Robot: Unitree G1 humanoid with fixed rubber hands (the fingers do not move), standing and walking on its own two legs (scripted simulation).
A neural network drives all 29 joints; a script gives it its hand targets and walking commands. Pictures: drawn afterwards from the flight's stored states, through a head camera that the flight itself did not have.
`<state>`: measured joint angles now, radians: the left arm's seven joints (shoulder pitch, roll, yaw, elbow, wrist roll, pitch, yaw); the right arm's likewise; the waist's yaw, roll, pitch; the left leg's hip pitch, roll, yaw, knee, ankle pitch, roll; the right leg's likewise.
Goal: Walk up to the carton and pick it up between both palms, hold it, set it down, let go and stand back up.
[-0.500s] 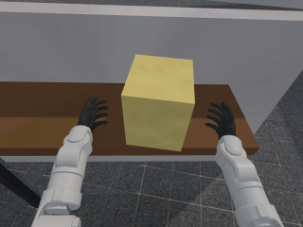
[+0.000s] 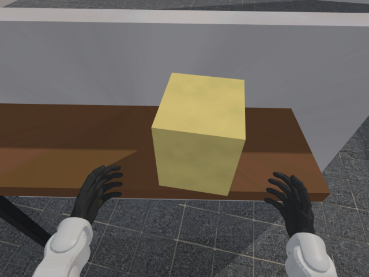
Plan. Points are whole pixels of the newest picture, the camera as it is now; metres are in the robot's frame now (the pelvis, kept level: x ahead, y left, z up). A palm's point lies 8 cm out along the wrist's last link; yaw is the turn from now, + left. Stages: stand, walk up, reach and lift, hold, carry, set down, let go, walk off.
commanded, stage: set down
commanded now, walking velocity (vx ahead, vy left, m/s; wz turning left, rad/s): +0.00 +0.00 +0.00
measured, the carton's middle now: (199, 134) +0.43 +0.01 +0.05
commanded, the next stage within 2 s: let go in 1.88 s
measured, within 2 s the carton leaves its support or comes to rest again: neither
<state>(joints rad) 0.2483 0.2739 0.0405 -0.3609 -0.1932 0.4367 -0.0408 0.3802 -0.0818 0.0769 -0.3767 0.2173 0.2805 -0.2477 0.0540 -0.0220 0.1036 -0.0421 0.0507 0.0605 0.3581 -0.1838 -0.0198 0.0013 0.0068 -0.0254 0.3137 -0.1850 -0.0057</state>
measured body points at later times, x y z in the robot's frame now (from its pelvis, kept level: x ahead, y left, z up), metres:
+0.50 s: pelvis +0.00 +0.00 +0.00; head -0.02 +0.01 +0.45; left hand +0.20 +0.22 +0.05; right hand +0.20 -0.18 +0.06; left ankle +0.02 +0.13 -0.75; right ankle +0.00 -0.12 -0.75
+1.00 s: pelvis +0.01 +0.00 +0.00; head +0.02 +0.01 +0.45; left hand +0.20 +0.23 +0.00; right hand +0.20 -0.19 +0.01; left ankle +0.02 +0.13 -0.75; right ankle +0.00 -0.12 -0.75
